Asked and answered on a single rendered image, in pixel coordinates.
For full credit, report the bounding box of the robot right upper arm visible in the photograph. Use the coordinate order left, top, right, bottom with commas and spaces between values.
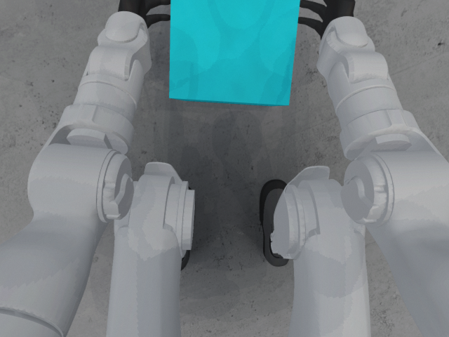
340, 150, 449, 337

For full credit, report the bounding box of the carton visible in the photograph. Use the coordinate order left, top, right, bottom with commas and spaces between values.
169, 0, 300, 106

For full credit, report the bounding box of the robot left hand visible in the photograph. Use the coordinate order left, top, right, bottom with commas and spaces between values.
118, 0, 170, 29

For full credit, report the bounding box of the robot right foot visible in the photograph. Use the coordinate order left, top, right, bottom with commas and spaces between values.
260, 179, 289, 267

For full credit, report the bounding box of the left robot forearm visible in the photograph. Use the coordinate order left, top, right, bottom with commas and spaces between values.
27, 11, 152, 207

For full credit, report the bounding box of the robot left upper arm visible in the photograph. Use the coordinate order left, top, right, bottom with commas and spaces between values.
0, 143, 134, 337

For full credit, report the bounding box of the robot left thigh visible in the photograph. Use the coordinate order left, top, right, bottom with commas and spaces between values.
106, 175, 195, 337

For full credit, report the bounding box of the robot right hand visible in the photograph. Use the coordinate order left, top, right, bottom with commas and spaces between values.
298, 0, 355, 39

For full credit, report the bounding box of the right robot forearm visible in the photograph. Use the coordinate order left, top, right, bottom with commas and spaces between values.
316, 16, 446, 161

